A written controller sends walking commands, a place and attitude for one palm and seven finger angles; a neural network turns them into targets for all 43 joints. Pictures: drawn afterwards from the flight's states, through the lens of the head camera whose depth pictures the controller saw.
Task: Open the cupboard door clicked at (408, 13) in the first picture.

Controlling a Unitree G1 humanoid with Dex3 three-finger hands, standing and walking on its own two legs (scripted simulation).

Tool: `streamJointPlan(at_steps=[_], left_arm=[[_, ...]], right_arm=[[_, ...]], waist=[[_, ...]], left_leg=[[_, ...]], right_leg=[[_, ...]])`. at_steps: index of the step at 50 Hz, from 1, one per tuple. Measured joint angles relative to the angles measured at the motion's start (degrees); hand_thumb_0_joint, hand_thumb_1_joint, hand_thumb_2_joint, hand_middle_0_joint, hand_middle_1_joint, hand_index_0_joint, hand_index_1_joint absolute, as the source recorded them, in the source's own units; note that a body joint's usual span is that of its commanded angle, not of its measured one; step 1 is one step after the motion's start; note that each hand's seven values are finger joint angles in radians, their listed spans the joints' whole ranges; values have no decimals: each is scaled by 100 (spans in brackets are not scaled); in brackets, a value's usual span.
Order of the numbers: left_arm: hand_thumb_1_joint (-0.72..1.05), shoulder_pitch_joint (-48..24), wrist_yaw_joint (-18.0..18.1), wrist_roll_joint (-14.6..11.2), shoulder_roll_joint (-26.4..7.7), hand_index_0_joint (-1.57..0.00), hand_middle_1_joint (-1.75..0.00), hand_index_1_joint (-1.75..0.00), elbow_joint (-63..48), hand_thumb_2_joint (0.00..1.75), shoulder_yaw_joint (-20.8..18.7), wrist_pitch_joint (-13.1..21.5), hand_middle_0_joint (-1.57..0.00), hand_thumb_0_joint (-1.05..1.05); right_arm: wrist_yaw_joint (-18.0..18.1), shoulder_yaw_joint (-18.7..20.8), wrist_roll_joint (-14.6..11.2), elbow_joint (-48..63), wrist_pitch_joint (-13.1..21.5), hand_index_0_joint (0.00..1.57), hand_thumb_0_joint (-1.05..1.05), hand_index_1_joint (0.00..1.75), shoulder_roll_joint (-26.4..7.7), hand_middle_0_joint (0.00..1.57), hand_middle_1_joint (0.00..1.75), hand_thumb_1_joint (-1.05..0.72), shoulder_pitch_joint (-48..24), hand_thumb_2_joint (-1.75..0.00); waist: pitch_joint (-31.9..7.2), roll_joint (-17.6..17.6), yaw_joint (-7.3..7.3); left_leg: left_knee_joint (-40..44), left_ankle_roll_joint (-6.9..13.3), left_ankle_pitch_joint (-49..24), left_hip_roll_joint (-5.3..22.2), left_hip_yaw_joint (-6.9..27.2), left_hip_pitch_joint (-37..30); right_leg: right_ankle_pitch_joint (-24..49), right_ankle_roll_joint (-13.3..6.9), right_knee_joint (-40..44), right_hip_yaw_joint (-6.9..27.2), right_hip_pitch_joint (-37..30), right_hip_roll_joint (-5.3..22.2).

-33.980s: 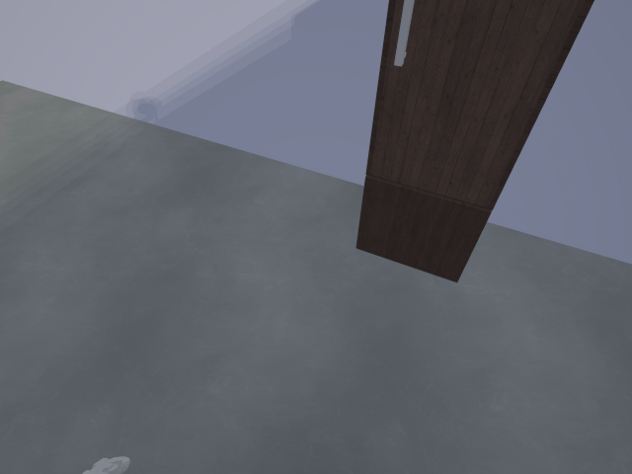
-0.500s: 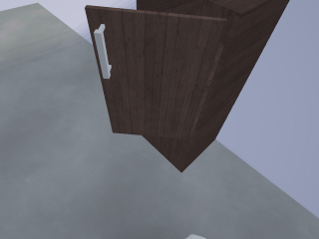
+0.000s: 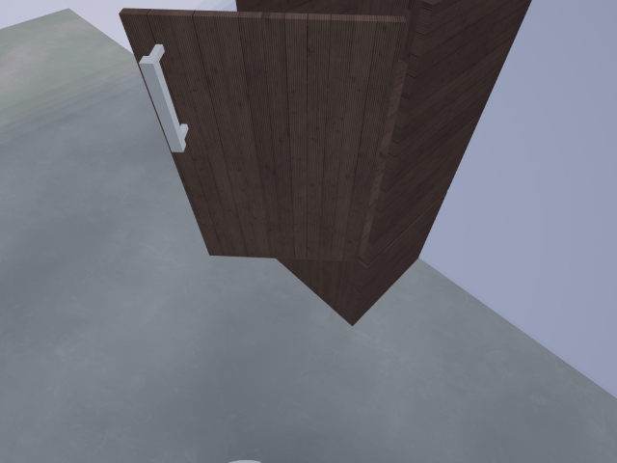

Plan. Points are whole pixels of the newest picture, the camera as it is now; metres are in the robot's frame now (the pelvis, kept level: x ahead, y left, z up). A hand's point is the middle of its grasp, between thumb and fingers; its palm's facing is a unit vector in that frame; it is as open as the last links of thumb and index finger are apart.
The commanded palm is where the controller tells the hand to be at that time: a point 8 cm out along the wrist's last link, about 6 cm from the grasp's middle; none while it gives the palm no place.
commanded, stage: come to a stop and stand still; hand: left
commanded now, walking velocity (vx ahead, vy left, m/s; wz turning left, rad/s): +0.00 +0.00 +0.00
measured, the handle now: (168, 101) +0.59 +0.25 +0.13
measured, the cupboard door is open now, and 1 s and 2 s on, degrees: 42 42 42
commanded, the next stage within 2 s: look again from close up in 0.38 s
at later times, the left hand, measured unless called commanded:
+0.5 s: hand out of the picture -0.02 +0.20 -0.18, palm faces +0.01 -0.99 -0.17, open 7.4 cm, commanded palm none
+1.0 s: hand out of the picture +0.06 +0.19 -0.17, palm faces -0.02 -0.97 -0.23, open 7.4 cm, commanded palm none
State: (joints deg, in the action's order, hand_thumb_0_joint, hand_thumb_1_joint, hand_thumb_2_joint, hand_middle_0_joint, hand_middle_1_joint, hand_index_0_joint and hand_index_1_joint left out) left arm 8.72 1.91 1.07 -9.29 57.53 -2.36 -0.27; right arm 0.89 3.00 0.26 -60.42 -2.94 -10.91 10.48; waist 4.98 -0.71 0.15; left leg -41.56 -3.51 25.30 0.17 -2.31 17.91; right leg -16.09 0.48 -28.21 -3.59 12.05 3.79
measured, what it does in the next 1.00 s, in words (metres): steps on the spot: left foot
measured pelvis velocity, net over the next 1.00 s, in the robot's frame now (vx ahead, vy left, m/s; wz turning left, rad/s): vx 0.01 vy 0.01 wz -0.03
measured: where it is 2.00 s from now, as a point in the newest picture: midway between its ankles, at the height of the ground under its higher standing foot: outside the picture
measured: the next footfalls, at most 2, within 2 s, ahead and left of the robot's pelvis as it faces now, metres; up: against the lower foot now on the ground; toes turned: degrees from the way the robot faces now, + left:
left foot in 0.06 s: +0.03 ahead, +0.12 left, +0.00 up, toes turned +2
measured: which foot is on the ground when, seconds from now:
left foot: up 0.00-0.04, down 0.06-1.00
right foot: down 0.00-1.00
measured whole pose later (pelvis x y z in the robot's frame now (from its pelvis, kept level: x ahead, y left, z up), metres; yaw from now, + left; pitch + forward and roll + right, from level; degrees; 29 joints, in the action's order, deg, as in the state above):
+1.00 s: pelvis +0.01 +0.01 +0.00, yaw -2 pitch +0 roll +1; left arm 13.1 1.7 0.6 -9.5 61.0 0.3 0.9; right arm 1.1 -0.7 0.9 -62.1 1.2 -10.3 15.4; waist 1.8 1.1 0.3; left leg -26.9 0.6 16.6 0.3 -4.8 10.1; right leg -17.7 1.7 -29.4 -1.6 11.3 3.6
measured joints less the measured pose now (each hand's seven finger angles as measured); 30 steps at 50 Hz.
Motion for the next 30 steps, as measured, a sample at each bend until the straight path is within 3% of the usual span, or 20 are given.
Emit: streamJointPlan(at_steps=[2,3,5,7,13,24,30], left_arm=[[92,89,-15,-13,-51,-21,-29,-30,56,90,-9,-9,-21,0],[91,136,-25,-30,-65,-21,-29,-30,85,90,-11,-33,-21,0],[91,194,-24,-54,-135,-20,-29,-30,172,90,-27,-112,-20,0],[91,317,-25,-34,-186,-20,-29,-30,244,90,-37,-178,-20,0],[91,615,-95,-1,-180,-20,-29,-30,504,90,50,-168,-20,0],[91,862,-84,-22,6,-20,-29,-30,809,90,175,-29,-20,1],[90,792,-1,12,78,-20,-29,-30,588,90,303,86,-20,1]], right_arm=[[-9,-21,11,56,82,20,0,30,-8,19,30,-91,-52,-89],[-8,-26,23,81,136,20,0,30,-26,19,30,-91,-53,-89],[12,-56,60,71,175,20,0,30,34,19,30,-91,-77,-89],[14,-114,86,59,165,20,0,30,96,19,30,-91,-74,-89],[33,-213,53,59,205,20,0,30,204,20,30,-91,-89,-89],[62,-233,10,-223,319,20,0,30,126,20,30,-92,202,-89],[-19,-306,60,28,358,20,0,30,44,20,30,-91,538,-89]], waist=[[-39,-23,-36],[-78,16,-43],[-96,-98,-118],[-179,-176,-207],[-251,-120,-265],[-305,-59,-149],[-278,111,-32]], left_leg=[[867,31,-664,20,-31,-323],[1137,142,-1042,62,-5,-421],[1030,401,-984,-4,-52,-429],[1062,512,-854,-33,-123,-495],[1440,553,-1023,-78,-196,-666],[1794,580,-1145,-104,-270,-830],[1213,602,-831,-67,-237,-498]], right_leg=[[-74,63,-176,-11,69,-3],[-138,101,-305,-42,124,-34],[-221,148,-399,0,110,29],[-200,132,-321,76,62,44],[129,236,133,143,-114,67],[290,295,506,205,-257,75],[14,246,19,181,19,67]])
